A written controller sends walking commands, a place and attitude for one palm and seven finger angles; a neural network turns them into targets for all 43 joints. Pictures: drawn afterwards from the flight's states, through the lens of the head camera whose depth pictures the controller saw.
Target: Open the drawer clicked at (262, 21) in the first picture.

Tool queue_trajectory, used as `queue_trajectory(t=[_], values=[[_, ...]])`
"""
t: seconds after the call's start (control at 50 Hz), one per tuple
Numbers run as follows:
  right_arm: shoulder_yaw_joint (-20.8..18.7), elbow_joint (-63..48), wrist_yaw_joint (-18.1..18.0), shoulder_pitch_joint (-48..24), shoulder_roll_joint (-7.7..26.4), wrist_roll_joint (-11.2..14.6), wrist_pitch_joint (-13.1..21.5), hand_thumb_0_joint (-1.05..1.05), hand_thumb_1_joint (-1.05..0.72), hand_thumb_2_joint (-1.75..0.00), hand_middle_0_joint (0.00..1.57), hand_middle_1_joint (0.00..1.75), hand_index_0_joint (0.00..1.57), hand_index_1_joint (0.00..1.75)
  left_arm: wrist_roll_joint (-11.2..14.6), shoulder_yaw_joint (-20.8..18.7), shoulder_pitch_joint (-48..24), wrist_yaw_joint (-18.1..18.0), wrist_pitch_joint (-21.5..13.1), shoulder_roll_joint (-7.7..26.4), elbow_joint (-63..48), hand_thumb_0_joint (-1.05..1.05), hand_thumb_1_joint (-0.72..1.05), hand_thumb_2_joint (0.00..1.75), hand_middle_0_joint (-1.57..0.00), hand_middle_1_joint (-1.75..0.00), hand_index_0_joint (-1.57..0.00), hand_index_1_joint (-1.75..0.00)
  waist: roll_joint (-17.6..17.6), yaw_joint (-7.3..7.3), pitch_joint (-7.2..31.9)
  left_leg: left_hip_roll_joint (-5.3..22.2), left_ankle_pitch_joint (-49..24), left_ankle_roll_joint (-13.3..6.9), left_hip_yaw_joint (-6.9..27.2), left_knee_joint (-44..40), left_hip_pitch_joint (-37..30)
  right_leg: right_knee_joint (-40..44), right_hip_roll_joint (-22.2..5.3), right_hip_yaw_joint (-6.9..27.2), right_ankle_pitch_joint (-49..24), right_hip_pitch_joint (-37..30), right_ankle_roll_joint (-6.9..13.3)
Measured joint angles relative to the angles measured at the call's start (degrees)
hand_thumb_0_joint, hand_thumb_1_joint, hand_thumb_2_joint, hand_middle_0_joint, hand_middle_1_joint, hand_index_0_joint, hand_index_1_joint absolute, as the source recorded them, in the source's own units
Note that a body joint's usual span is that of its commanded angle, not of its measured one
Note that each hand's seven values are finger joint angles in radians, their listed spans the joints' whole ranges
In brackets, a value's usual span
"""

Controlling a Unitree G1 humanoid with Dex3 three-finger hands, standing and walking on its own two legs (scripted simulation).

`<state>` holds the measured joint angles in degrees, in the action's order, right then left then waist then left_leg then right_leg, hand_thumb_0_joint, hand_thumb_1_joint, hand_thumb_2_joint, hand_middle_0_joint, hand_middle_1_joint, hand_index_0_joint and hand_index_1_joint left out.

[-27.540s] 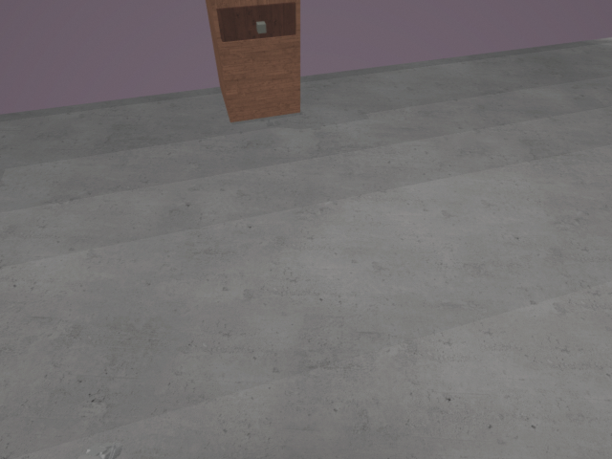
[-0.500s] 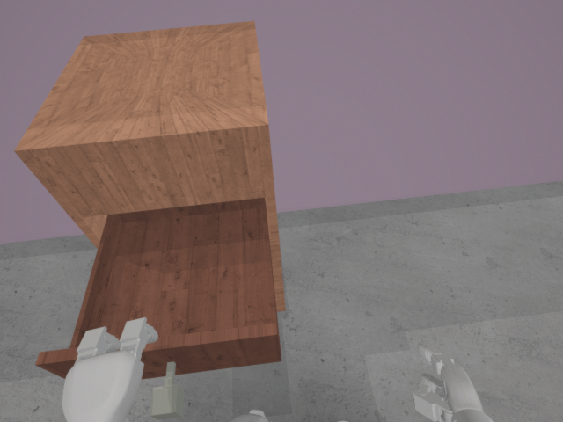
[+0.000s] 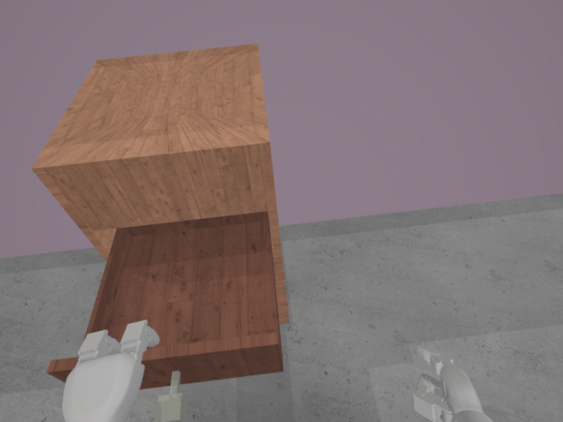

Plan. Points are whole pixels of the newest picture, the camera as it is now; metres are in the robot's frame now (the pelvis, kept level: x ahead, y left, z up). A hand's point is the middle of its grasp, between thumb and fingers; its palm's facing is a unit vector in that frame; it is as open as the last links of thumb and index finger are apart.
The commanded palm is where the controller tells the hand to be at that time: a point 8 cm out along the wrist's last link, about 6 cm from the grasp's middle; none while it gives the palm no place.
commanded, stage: draw the hand back to the body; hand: left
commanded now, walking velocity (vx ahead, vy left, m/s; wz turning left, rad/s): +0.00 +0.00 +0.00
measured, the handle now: (173, 397) +0.20 +0.23 -0.18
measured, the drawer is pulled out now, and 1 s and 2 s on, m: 0.30 0.30 0.30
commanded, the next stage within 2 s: step back with the hand held close in 1.66 s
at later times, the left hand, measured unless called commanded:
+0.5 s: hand (96, 376) +0.17 +0.25 +0.04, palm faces +0.02 -0.11 -0.99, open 13.8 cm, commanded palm +0.14 +0.25 +0.10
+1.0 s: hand (77, 312) +0.20 +0.23 +0.15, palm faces +0.33 -0.86 -0.39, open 12.6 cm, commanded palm +0.15 +0.27 +0.18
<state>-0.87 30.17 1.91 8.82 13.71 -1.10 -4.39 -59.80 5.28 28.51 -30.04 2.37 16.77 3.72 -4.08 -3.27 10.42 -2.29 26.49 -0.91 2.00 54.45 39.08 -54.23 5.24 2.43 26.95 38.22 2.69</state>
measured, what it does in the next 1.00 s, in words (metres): stands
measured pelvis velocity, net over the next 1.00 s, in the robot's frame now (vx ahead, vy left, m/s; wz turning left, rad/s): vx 0.03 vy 0.01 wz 0.04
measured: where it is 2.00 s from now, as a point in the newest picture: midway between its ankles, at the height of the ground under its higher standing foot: outside the picture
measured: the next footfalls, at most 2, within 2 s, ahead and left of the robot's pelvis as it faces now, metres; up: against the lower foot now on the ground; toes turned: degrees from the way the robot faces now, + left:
none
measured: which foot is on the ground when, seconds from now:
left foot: down 0.00-1.00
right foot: down 0.00-1.00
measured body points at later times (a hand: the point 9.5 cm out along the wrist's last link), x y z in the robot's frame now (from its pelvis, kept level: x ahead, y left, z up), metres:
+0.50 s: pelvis +0.01 +0.01 +0.02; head +0.01 -0.03 +0.47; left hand +0.16 +0.26 +0.09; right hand +0.21 -0.21 -0.07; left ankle +0.00 +0.11 -0.68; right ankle +0.00 -0.09 -0.68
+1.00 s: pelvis +0.03 +0.01 +0.05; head +0.02 -0.01 +0.50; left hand +0.18 +0.28 +0.18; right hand +0.22 -0.19 -0.03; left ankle +0.00 +0.11 -0.68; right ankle +0.00 -0.09 -0.68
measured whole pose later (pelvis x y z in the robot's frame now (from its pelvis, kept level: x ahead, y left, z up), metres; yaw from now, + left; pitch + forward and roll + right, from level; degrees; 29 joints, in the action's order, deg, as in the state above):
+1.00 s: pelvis +0.03 +0.01 +0.05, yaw +3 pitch -1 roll -1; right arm 3.2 32.3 -5.0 13.2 11.1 1.6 6.6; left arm 2.2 -9.0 34.2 -7.3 -2.9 17.8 -23.2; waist -3.9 -2.0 1.4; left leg -3.0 19.3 -1.5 4.7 32.6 12.2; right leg -30.1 3.4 1.3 19.6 9.6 2.0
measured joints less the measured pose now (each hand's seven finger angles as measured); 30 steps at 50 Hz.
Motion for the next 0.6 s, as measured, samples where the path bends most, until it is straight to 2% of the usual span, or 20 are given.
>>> queue_trajectory(t=[0.14,0.24,0.38,0.6], values=[[-0.47,0.28,-0.26,-0.1,0.1,-0.24,0.08,0.01,-0.91,-0.9,0.2,0.3,0.2,0.3,-0.37,-1.41,0.1,0.05,-1.93,0.74,-0.3,0.0,-0.48,0.3,-0.32,-1.2,-0.32,-1.2,0.47,-0.1,-0.28,0.26,-0.01,0.11,-0.01,0.06,0.1,0.1,0.25,0.0,-0.18,0.09,0.15],[-0.6,0.97,-0.46,-0.07,0.25,0.08,-0.14,0.01,-0.91,-0.9,0.2,0.3,0.2,0.3,0.93,-2.81,1.06,-0.03,-1.4,1.99,-2.97,0.0,-0.48,0.3,-0.32,-1.2,-0.32,-1.21,-0.04,-0.03,-0.4,0.27,-0.16,-0.04,-0.03,-0.87,-1.54,1.2,0.21,0.1,-0.41,-1.63,0.01],[-0.28,1.11,-0.51,0.32,0.25,0.87,0.37,0.01,-0.91,-0.9,0.19,0.3,0.2,0.3,3.8,-3.04,2.29,3.84,0.54,2.82,-6.7,0.0,-0.48,0.3,-0.32,-1.2,-0.32,-1.2,-0.69,-0.12,-0.81,0.09,-1.41,-0.39,-0.27,-4.32,-5.39,4.63,-0.13,0.59,-1.65,-5.46,-0.35],[0.18,0.42,-0.4,-0.04,0.05,1.17,0.99,0.01,-0.91,-0.9,0.19,0.3,0.2,0.3,4.6,-4.64,4.06,7.47,-0.4,5.27,-12.89,0.0,-0.49,0.3,-0.32,-1.2,-0.32,-1.21,-1.13,-1.12,-2.3,-0.09,-2.6,-0.79,-0.25,-7.91,-9.96,8.68,-0.5,0.84,-2.97,-10.28,-0.73]])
